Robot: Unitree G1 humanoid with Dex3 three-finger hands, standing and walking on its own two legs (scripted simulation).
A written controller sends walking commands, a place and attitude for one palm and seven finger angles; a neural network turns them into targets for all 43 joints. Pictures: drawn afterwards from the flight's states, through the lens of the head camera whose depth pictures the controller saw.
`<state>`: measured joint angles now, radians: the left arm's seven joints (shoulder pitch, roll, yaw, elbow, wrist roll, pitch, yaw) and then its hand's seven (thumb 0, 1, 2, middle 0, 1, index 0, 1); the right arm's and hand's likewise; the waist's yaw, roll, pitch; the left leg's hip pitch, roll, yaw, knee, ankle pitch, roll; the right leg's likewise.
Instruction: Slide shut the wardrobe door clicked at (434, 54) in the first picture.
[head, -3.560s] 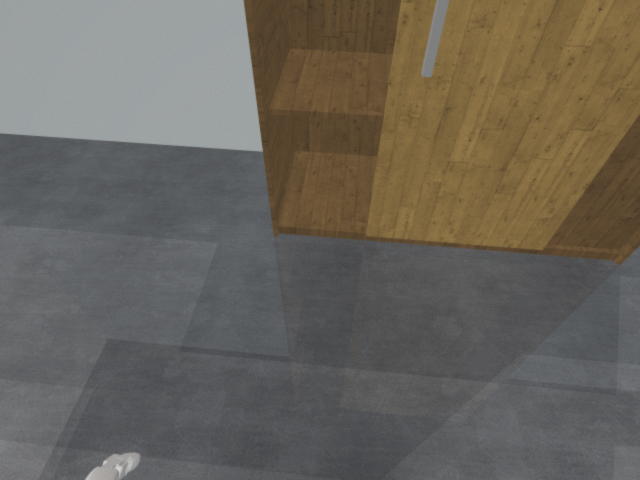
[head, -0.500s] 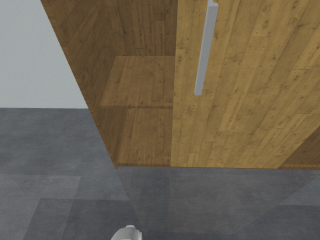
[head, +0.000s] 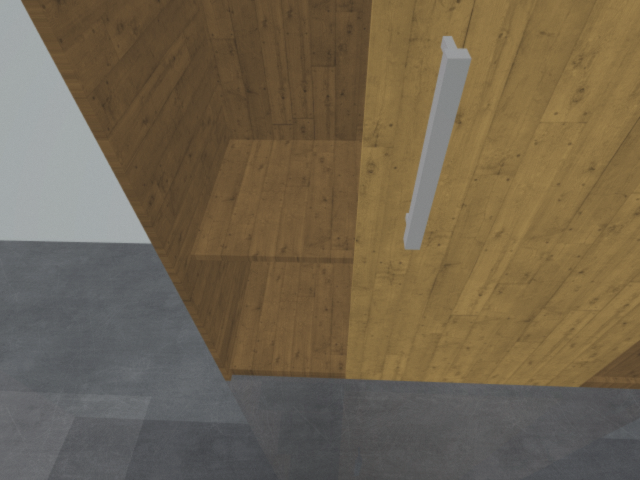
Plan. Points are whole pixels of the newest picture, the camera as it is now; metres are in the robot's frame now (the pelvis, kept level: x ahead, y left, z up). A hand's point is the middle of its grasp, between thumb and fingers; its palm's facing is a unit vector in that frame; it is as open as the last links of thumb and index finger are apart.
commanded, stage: come to a stop and stand still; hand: right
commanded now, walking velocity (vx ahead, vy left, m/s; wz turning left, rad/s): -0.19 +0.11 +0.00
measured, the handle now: (427, 159) +0.49 -0.12 +0.15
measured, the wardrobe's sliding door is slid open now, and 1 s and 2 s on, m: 0.37 0.37 0.37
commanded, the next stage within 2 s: look again from close up in 1.74 s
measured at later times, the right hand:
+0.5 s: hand out of the picture -0.01 -0.15 -0.16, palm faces +0.02 +0.97 -0.23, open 7.4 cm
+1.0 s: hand out of the picture -0.09 -0.13 -0.17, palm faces +0.05 +0.99 -0.16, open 7.4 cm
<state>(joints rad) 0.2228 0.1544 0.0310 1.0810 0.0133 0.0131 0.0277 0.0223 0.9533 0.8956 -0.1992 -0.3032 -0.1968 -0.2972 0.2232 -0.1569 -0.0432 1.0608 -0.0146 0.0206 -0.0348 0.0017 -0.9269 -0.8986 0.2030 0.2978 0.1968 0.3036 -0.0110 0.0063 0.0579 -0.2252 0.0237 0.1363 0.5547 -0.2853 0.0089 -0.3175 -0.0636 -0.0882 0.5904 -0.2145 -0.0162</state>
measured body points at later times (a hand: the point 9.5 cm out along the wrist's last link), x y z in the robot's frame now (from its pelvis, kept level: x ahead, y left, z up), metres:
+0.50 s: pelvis -0.05 +0.04 +0.01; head -0.05 +0.05 +0.46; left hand -0.02 +0.27 -0.15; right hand -0.01 -0.20 -0.14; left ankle -0.06 +0.14 -0.73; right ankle +0.00 -0.10 -0.72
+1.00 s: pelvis -0.06 +0.03 +0.01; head -0.06 +0.02 +0.46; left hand -0.10 +0.24 -0.15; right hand -0.09 -0.19 -0.15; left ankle -0.06 +0.14 -0.73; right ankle -0.01 -0.10 -0.73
